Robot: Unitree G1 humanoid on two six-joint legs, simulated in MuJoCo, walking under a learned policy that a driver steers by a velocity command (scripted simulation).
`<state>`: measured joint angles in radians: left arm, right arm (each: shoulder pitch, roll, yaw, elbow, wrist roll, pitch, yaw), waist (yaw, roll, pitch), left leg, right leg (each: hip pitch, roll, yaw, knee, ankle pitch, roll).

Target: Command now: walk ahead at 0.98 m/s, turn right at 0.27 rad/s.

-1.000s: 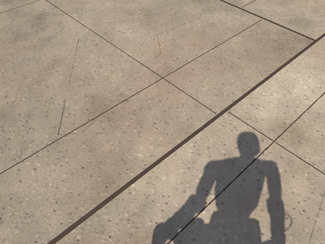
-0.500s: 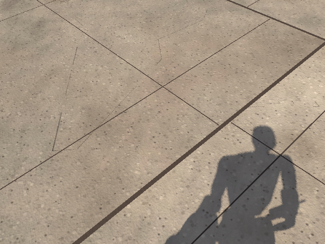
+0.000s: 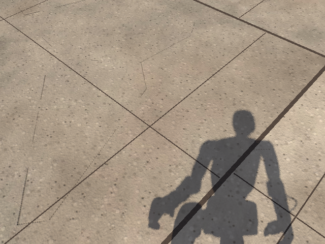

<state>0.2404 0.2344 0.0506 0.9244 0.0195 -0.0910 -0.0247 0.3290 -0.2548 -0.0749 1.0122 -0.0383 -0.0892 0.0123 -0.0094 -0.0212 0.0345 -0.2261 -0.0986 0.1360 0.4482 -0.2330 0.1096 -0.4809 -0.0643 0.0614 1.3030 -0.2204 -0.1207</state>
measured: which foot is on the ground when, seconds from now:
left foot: down 0.00-0.26, up 0.28-0.82, down 0.84-1.00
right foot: up 0.00-0.24, down 0.26-0.82, up 0.84-1.00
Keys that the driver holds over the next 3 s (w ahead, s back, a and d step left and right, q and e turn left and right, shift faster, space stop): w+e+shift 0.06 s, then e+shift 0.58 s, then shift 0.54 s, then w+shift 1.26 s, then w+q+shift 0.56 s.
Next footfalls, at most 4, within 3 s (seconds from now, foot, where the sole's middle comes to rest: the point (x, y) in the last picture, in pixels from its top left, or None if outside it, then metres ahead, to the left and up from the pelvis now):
0.26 right None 0.47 -0.07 -0.77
0.84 left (154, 216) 0.60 0.07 -0.77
1.24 right None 0.43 -0.04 -0.77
1.56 left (159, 186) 0.75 0.05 -0.77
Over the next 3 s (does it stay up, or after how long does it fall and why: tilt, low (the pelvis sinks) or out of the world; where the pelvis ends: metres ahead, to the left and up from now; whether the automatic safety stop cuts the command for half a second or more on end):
stays up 1.60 -0.76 -0.02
